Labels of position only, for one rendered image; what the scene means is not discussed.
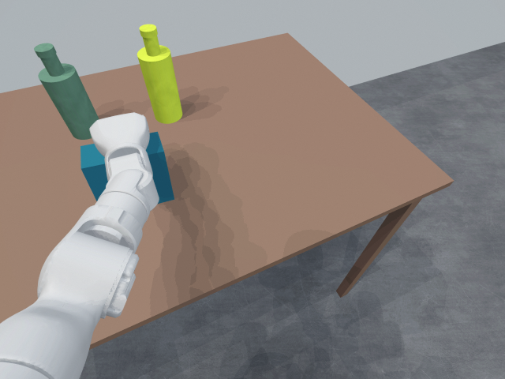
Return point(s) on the robot left forearm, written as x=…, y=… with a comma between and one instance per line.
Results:
x=124, y=206

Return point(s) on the robot left upper arm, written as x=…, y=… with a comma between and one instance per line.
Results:
x=90, y=279

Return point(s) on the left robot hand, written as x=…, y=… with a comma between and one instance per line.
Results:
x=123, y=128

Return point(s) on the sponge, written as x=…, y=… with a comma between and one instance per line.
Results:
x=94, y=169

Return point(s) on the table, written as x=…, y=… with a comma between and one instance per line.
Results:
x=273, y=155

